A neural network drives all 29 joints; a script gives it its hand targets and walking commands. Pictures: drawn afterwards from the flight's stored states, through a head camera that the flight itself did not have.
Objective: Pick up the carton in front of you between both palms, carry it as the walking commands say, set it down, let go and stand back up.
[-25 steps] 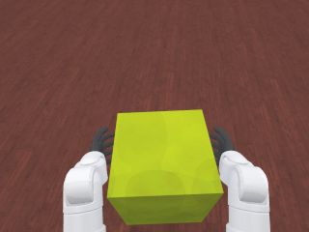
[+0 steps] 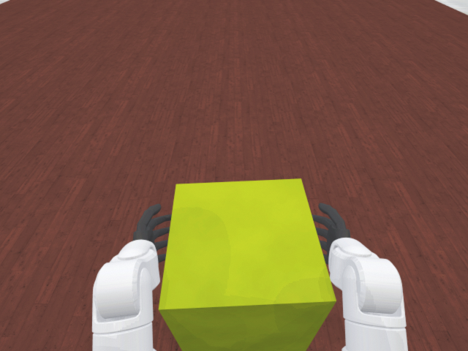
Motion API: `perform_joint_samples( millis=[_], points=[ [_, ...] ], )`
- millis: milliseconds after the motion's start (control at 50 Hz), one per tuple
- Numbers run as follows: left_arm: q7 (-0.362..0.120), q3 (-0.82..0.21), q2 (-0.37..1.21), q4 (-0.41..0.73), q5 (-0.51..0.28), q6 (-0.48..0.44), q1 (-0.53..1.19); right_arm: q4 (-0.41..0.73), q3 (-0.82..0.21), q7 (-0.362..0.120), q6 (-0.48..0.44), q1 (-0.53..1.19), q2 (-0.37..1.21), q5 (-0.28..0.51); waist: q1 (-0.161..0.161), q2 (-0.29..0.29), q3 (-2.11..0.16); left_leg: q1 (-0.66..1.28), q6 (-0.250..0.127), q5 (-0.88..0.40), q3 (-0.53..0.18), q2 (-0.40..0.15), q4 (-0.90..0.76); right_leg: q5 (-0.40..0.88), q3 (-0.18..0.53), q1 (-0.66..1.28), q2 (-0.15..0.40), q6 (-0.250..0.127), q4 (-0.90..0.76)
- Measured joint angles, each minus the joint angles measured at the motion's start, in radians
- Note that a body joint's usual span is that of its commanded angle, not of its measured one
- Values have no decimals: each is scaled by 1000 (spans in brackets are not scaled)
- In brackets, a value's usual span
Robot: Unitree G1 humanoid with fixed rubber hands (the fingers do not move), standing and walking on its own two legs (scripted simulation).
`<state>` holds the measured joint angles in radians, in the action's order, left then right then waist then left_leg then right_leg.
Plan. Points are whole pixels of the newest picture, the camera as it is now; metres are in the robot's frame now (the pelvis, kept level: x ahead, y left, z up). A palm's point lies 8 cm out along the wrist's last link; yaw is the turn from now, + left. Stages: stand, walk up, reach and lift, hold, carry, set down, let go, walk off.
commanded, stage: carry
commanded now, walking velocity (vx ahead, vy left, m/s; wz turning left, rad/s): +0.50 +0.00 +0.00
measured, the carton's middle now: (242, 272) +0.26 -0.01 +0.02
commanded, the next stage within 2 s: none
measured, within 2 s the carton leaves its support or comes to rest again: neither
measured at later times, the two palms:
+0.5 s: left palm (176, 137) +0.57 +0.12 +0.08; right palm (301, 136) +0.58 -0.17 +0.07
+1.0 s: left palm (180, 111) +0.73 +0.13 +0.06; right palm (284, 112) +0.73 -0.16 +0.05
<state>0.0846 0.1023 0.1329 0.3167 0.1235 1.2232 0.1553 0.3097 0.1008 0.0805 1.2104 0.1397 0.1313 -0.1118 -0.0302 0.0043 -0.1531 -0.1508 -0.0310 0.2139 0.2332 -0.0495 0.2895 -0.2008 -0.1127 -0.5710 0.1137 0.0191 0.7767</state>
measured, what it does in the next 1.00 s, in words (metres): walks ahead: right foot, then left foot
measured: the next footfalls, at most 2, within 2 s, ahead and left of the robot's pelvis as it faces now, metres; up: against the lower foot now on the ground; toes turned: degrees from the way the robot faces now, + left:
right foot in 0.16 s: +0.30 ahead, -0.14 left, +0.00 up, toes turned -11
left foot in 0.58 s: +0.52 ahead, +0.09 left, +0.00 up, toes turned -8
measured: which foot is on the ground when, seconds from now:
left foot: down 0.00-0.20, up 0.22-0.56, down 0.58-1.00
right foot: up 0.00-0.14, down 0.16-0.62, up 0.64-0.72, down 0.74-1.00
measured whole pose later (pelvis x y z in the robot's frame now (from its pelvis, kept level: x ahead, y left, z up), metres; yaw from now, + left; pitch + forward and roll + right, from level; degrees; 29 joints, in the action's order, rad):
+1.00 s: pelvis +0.46 -0.01 -0.02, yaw +0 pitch +4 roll +1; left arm 0.06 0.11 0.13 0.20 0.15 1.11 0.15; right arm 0.20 0.10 0.07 1.10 0.13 0.13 -0.14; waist -0.01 0.01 -0.14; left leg -0.37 -0.04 0.25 0.23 -0.05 0.55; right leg -0.42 -0.11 -0.15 0.08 0.04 0.52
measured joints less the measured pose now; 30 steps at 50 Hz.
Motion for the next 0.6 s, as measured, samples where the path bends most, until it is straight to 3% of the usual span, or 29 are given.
perform_joint_samples(
  millis=[100,160,180,220,260,300,360,420,560,580,600],
  points=[
    [0,4,-1,37,-5,4,-8,24,-10,0,7,7,1,-1,8,-1,-7,130,43,83,-7,-2,-33,111,-46,18,-8,-6,-234],
    [-1,8,-1,35,-8,10,-5,27,-11,0,19,12,1,-7,12,-9,-8,186,80,188,-21,-19,38,104,-96,88,-26,-22,-316],
    [-2,6,0,21,-8,5,2,24,-5,0,21,17,-1,-9,18,-27,-5,178,87,242,-32,-44,117,136,-113,103,-38,-49,-305],
    [-3,-2,3,-35,-5,-10,20,4,11,0,23,17,-8,-9,36,-50,6,57,74,255,-90,-77,416,77,-135,101,-47,-88,-224],
    [-3,-4,3,-65,-4,-14,19,-14,19,0,25,11,-7,-12,44,-40,29,-102,53,243,-153,-50,703,28,-139,137,-42,-96,-237],
    [-3,-1,1,-60,-10,-20,2,-16,16,1,18,3,3,-17,48,-32,50,-233,34,184,-163,-42,825,27,-141,190,-43,-83,-296],
    [-3,2,-1,-34,-17,-41,-19,-6,-6,1,-3,-4,-1,-18,56,-23,70,-360,35,106,-148,-47,770,28,-132,272,-47,-76,-387],
    [-4,2,-2,-7,-24,-61,-30,15,-20,1,-25,-13,-1,-18,55,-17,78,-420,49,45,-129,-44,602,14,-119,347,-44,-62,-448],
    [-4,-16,-1,67,-25,-48,-22,105,-17,3,-13,-19,-2,-8,33,-24,74,-341,53,-241,-48,-10,188,-133,-107,492,-46,-4,-403],
    [-5,-15,-1,75,-24,-41,-17,111,-16,3,-6,-13,-1,-7,32,-26,69,-299,42,-272,-32,-9,138,-176,-101,502,-46,7,-360],
    [-5,-8,-1,74,-22,-34,-8,103,-16,3,-5,-5,0,-7,28,-9,61,-276,4,-210,-20,1,139,-219,-93,495,-32,17,-302]
  ],
)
